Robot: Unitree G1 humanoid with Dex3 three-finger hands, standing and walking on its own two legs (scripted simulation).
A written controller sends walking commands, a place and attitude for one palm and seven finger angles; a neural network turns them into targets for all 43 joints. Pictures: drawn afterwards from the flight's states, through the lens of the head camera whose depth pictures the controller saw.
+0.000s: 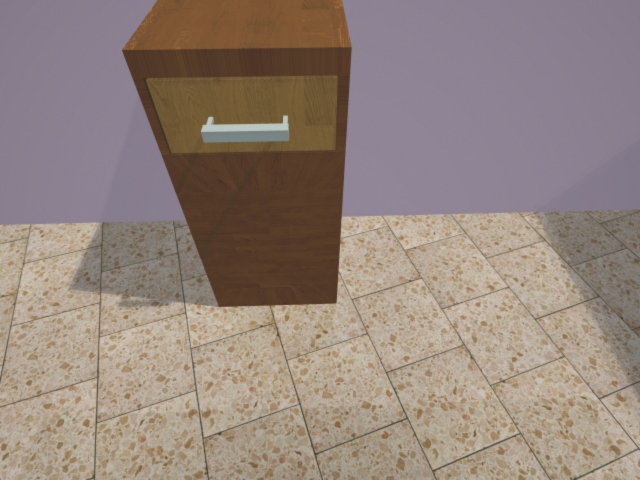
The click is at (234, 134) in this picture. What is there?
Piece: drawer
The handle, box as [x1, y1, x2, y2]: [201, 116, 288, 142]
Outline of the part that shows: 287,116 283,116 283,122 278,124 213,125 213,118 208,117 207,123 203,125 201,133 204,142 288,140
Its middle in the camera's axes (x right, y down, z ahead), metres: -0.16 -0.24 +0.83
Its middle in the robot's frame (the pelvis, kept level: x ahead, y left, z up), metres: +0.78 +0.20 +0.01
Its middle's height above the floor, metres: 0.79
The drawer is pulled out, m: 0.00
